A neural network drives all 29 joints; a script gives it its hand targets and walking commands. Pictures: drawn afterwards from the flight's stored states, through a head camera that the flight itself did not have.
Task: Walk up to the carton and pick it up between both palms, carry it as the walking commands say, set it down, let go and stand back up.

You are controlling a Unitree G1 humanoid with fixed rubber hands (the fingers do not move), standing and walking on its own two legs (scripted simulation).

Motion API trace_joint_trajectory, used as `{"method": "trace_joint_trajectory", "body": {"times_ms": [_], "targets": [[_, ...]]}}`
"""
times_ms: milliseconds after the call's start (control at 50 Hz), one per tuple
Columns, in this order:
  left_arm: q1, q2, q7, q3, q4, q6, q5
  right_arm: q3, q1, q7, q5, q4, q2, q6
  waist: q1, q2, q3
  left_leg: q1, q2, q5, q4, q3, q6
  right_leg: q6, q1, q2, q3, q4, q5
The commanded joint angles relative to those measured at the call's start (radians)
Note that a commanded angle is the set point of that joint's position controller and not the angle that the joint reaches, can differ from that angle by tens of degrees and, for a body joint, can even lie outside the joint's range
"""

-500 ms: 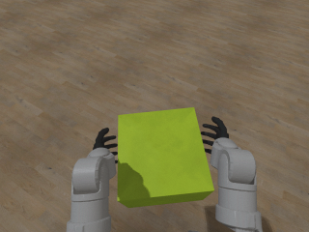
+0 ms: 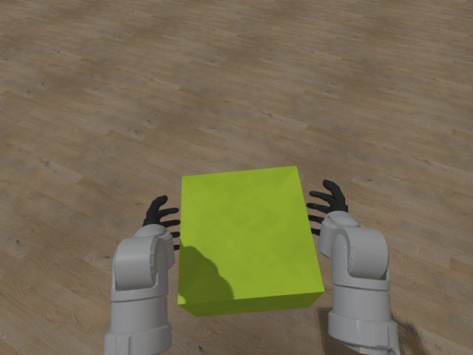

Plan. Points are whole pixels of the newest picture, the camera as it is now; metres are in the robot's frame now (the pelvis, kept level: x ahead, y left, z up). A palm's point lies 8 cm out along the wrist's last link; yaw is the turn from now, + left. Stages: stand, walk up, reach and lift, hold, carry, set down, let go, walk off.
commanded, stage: carry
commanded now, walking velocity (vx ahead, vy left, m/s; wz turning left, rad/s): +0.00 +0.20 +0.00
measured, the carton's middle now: (245, 242) +0.32 +0.00 -0.01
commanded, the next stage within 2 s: none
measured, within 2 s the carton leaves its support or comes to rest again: neither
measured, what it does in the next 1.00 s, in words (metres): steps to the left: right foot, then left foot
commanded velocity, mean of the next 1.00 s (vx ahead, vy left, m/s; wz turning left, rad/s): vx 0.00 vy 0.20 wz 0.00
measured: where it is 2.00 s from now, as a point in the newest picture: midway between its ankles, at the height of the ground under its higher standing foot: outside the picture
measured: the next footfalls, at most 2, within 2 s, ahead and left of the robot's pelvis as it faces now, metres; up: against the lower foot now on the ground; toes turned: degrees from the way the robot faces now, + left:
right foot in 0.14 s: +0.00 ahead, -0.06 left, +0.00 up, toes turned -8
left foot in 0.42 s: -0.04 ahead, +0.27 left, +0.00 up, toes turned +6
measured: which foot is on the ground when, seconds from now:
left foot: down 0.00-0.14, up 0.16-0.40, down 0.42-0.72, up 0.74-1.00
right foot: up 0.00-0.12, down 0.14-0.44, up 0.46-0.70, down 0.72-1.00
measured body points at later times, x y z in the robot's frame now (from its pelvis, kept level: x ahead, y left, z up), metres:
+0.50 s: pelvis -0.11 +0.14 +0.00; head -0.10 +0.14 +0.45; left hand +0.20 +0.29 +0.07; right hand +0.20 -0.01 +0.08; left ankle -0.08 +0.26 -0.73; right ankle -0.07 -0.02 -0.70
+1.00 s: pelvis -0.21 +0.25 +0.01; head -0.19 +0.22 +0.46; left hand +0.11 +0.37 +0.09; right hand +0.10 +0.07 +0.08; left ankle -0.20 +0.41 -0.69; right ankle -0.17 +0.10 -0.73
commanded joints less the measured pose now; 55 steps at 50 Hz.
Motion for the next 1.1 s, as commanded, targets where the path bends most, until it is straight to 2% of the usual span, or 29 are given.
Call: {"method": "trace_joint_trajectory", "body": {"times_ms": [0,40,80,100,140,160,180,220,300,380,400,420,440,460,500,560,620,660,680,700,720,760,840,940,960,1000,1020,1060,1080], "targets": [[-0.695,-1.038,-0.384,-0.711,-0.193,-0.047,-0.553,0.655,-0.419,0.457,0.410,-0.033,1.032,0.032,-0.002,0.168,-0.433,0.355,0.166,0.708,-0.056,-0.123,0.144,-0.028,-0.019,0.066,-0.041,0.012,0.015],[-0.768,-1.020,-0.379,-0.739,-0.227,-0.036,-0.577,0.602,-0.339,0.456,0.375,0.053,1.047,0.045,-0.002,0.261,-0.456,0.378,0.170,0.443,-0.112,-0.122,0.133,-0.044,0.035,0.080,-0.036,-0.049,0.067],[-0.642,-0.990,-0.392,-0.706,-0.179,-0.027,-0.560,0.628,-0.325,0.431,0.347,-0.022,1.006,0.023,0.021,0.109,-0.474,0.319,0.144,0.360,-0.075,-0.101,0.108,-0.056,0.220,0.032,-0.009,-0.403,0.273],[-0.662,-0.987,-0.400,-0.688,-0.175,-0.026,-0.559,0.647,-0.357,0.422,0.354,-0.028,1.009,0.028,0.026,-0.011,-0.462,0.138,0.123,0.327,-0.059,-0.112,0.067,-0.101,0.404,-0.056,0.116,-0.455,0.308],[-0.568,-0.973,-0.406,-0.670,-0.115,-0.032,-0.537,0.705,-0.422,0.416,0.372,-0.129,0.988,0.011,0.014,-0.291,-0.417,-0.185,0.008,-0.221,0.228,-0.045,-0.002,-0.258,0.534,-0.431,0.480,-0.509,0.773],[-0.567,-0.994,-0.406,-0.667,-0.078,-0.027,-0.532,0.678,-0.437,0.420,0.362,-0.103,1.003,0.015,0.025,-0.225,-0.387,-0.209,0.025,-0.225,0.342,-0.116,0.007,-0.311,0.481,-0.433,0.410,-0.489,0.816],[-0.604,-1.020,-0.414,-0.661,-0.106,-0.026,-0.528,0.682,-0.499,0.426,0.369,-0.119,1.016,0.018,0.030,-0.214,-0.384,-0.210,0.036,-0.183,0.412,-0.144,0.005,-0.309,0.437,-0.405,0.364,-0.495,0.547],[-0.644,-1.042,-0.418,-0.657,-0.111,-0.025,-0.532,0.709,-0.564,0.433,0.409,-0.150,0.998,0.024,0.030,-0.119,-0.353,-0.182,0.033,-0.106,0.425,-0.103,-0.015,-0.251,0.369,-0.282,0.221,-0.514,0.471],[-0.601,-0.997,-0.374,-0.641,-0.176,-0.037,-0.479,0.718,-0.462,0.449,0.444,-0.115,1.008,0.033,0.028,-0.155,-0.437,-0.068,-0.027,-0.200,0.181,-0.027,-0.044,-0.216,0.469,-0.214,0.081,-0.350,0.996],[-0.479,-0.941,-0.367,-0.617,-0.088,-0.024,-0.411,0.720,-0.367,0.466,0.441,-0.009,0.998,0.060,0.002,-0.193,-0.436,0.192,-0.005,0.059,-0.211,0.011,-0.012,-0.087,0.338,-0.118,-0.024,-0.234,0.671],[-0.462,-0.950,-0.369,-0.602,-0.033,-0.020,-0.388,0.718,-0.398,0.471,0.443,0.029,1.004,0.069,0.010,-0.066,-0.443,0.311,0.117,0.335,-0.205,-0.141,0.032,-0.036,0.205,-0.085,-0.023,-0.166,0.447],[-0.469,-0.957,-0.373,-0.611,-0.026,-0.022,-0.391,0.724,-0.378,0.473,0.447,0.033,1.007,0.059,0.013,0.246,-0.432,0.400,0.308,0.675,-0.184,-0.353,0.110,0.003,-0.008,0.017,-0.067,0.008,0.010],[-0.492,-1.001,-0.374,-0.633,0.012,-0.020,-0.398,0.703,-0.414,0.486,0.435,0.032,1.014,0.059,0.008,0.271,-0.389,0.308,0.321,0.718,-0.179,-0.317,0.165,-0.008,-0.054,0.077,-0.058,0.188,-0.129],[-0.539,-1.010,-0.385,-0.639,-0.032,-0.030,-0.424,0.698,-0.482,0.493,0.438,-0.027,1.008,0.034,0.006,0.293,-0.390,0.207,0.280,0.433,-0.198,-0.242,0.186,-0.031,-0.017,0.046,0.007,0.239,-0.113],[-0.614,-1.030,-0.388,-0.653,-0.062,-0.037,-0.475,0.678,-0.441,0.478,0.419,-0.023,1.000,0.034,0.000,0.150,-0.343,0.188,0.213,0.213,-0.221,-0.209,0.149,-0.039,-0.046,0.054,-0.012,0.272,-0.008],[-0.812,-1.063,-0.380,-0.745,-0.267,-0.050,-0.576,0.648,-0.466,0.466,0.401,-0.067,1.013,0.028,-0.005,0.163,-0.397,0.302,0.194,0.243,-0.193,-0.153,0.134,-0.040,-0.051,0.059,-0.027,0.107,0.048],[-0.687,-0.998,-0.385,-0.686,-0.122,-0.018,-0.543,0.608,-0.354,0.448,0.357,0.040,1.004,0.041,0.001,0.176,-0.392,0.270,0.199,0.151,-0.222,-0.146,0.153,-0.054,0.089,0.084,-0.050,-0.107,0.065],[-0.618,-0.996,-0.399,-0.679,-0.055,-0.012,-0.519,0.641,-0.369,0.443,0.352,0.030,0.995,0.027,0.017,0.142,-0.451,0.193,0.175,0.044,-0.212,-0.137,0.101,-0.092,0.297,0.071,-0.010,-0.347,0.182],[-0.700,-0.998,-0.406,-0.681,-0.088,-0.014,-0.540,0.639,-0.382,0.440,0.353,0.054,1.027,0.030,0.018,0.083,-0.409,0.077,0.124,0.021,-0.127,-0.092,0.063,-0.112,0.404,-0.041,0.118,-0.494,0.253],[-0.640,-1.010,-0.417,-0.646,-0.010,-0.011,-0.533,0.667,-0.435,0.426,0.357,0.006,1.019,0.028,0.018,-0.215,-0.377,-0.102,0.053,-0.019,0.026,-0.047,0.014,-0.148,0.488,-0.285,0.390,-0.589,0.306],[-0.653,-1.013,-0.425,-0.642,-0.002,-0.017,-0.528,0.680,-0.450,0.429,0.345,0.008,1.001,0.032,0.007,-0.329,-0.294,-0.252,0.010,-0.223,0.225,-0.035,-0.026,-0.241,0.412,-0.478,0.556,-0.624,0.501],[-0.578,-1.009,-0.427,-0.613,0.004,-0.030,-0.504,0.708,-0.511,0.427,0.377,-0.075,1.005,0.019,0.026,-0.242,-0.316,-0.222,0.025,-0.101,0.389,-0.142,-0.007,-0.248,0.373,-0.343,0.338,-0.553,0.490],[-0.681,-1.018,-0.397,-0.627,-0.137,-0.043,-0.510,0.717,-0.605,0.445,0.457,-0.128,1.022,0.013,0.028,-0.048,-0.370,-0.197,-0.010,-0.101,0.384,-0.045,-0.030,-0.205,0.449,-0.227,0.153,-0.475,0.651],[-0.558,-0.965,-0.366,-0.559,-0.079,-0.032,-0.426,0.699,-0.394,0.456,0.445,0.062,1.037,0.067,0.034,-0.224,-0.415,-0.072,-0.018,-0.177,0.176,-0.006,-0.050,-0.191,0.458,-0.205,0.102,-0.431,0.732],[-0.483,-0.939,-0.368,-0.545,-0.030,-0.040,-0.391,0.724,-0.407,0.456,0.439,0.032,1.007,0.062,0.031,-0.358,-0.403,-0.042,-0.021,-0.159,0.126,0.008,-0.054,-0.185,0.432,-0.191,0.069,-0.394,0.835],[-0.513,-0.968,-0.371,-0.588,-0.062,-0.046,-0.394,0.753,-0.511,0.460,0.466,-0.061,0.999,0.049,0.009,-0.297,-0.456,0.069,-0.034,-0.017,-0.195,0.044,-0.043,-0.128,0.483,-0.161,0.031,-0.271,0.869],[-0.455,-0.977,-0.369,-0.576,-0.007,-0.033,-0.369,0.747,-0.502,0.466,0.457,-0.046,0.994,0.059,0.012,-0.173,-0.446,0.179,0.006,0.076,-0.278,0.009,-0.032,-0.083,0.386,-0.128,0.012,-0.232,0.701],[-0.507,-0.977,-0.371,-0.642,-0.043,-0.035,-0.393,0.709,-0.437,0.475,0.441,0.004,0.995,0.041,0.014,0.344,-0.424,0.352,0.319,0.667,-0.208,-0.356,0.108,0.011,0.009,0.031,-0.068,-0.003,0.022],[-0.611,-1.000,-0.368,-0.667,-0.089,-0.051,-0.435,0.691,-0.392,0.479,0.432,0.043,1.021,0.045,0.013,0.294,-0.390,0.326,0.301,0.749,-0.162,-0.276,0.144,-0.017,-0.033,0.061,-0.040,0.179,-0.080]]}}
